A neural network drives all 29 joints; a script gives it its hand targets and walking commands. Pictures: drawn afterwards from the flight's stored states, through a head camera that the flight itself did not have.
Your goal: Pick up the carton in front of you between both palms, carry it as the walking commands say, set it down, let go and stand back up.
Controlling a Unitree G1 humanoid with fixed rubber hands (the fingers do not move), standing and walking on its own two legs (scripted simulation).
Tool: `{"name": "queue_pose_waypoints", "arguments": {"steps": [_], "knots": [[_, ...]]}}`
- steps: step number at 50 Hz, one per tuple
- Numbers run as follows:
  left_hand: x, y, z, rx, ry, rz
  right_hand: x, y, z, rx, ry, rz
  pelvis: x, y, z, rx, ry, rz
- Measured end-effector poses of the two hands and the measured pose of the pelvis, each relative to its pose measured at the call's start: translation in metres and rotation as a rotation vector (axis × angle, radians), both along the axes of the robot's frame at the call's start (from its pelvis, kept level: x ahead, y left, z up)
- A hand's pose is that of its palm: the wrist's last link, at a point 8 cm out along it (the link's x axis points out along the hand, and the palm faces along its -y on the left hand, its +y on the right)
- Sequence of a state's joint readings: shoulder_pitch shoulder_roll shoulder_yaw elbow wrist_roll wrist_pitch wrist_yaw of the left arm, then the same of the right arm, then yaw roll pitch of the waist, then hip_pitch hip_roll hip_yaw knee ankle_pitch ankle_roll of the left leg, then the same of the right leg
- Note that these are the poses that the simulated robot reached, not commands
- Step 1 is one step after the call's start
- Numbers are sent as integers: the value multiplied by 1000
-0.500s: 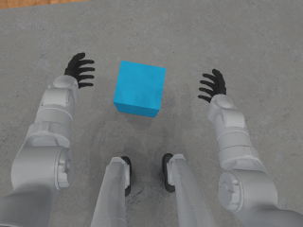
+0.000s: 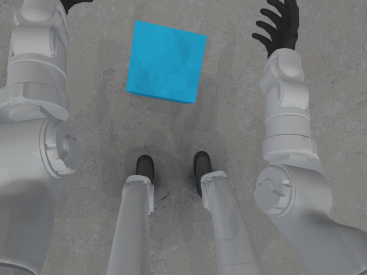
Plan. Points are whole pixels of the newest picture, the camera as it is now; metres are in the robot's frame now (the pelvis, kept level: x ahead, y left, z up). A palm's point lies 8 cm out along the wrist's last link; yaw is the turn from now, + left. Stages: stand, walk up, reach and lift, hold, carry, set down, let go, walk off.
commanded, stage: reach and lift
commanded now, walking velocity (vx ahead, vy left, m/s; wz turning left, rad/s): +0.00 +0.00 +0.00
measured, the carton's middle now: (165, 69) +0.52 +0.02 -0.54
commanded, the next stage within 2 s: none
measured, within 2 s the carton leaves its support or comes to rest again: leaves its support in 1.66 s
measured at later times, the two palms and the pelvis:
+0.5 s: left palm (99, 52) +0.54 +0.20 -0.37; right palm (235, 73) +0.48 -0.18 -0.37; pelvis -0.05 -0.01 -0.21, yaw -3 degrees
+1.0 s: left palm (111, 58) +0.54 +0.19 -0.47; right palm (220, 74) +0.50 -0.17 -0.46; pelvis -0.05 +0.00 -0.29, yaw -3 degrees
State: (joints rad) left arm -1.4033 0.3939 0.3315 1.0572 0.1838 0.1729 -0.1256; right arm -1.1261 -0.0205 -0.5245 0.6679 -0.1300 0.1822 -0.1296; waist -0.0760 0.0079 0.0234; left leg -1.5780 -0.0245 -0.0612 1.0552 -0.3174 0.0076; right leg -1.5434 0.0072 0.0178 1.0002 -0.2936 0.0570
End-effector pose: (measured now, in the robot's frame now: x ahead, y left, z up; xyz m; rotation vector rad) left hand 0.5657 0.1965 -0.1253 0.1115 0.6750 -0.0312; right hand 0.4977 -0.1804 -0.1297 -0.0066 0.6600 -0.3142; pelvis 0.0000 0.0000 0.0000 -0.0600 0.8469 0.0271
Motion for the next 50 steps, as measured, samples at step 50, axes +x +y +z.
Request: {"name": "queue_pose_waypoints", "arguments": {"steps": [50], "knots": [[-23,-11,-341,12,19,27,-2,15,-335,39,54,81,-55,-5,-291,-25,-244,-37]]}}
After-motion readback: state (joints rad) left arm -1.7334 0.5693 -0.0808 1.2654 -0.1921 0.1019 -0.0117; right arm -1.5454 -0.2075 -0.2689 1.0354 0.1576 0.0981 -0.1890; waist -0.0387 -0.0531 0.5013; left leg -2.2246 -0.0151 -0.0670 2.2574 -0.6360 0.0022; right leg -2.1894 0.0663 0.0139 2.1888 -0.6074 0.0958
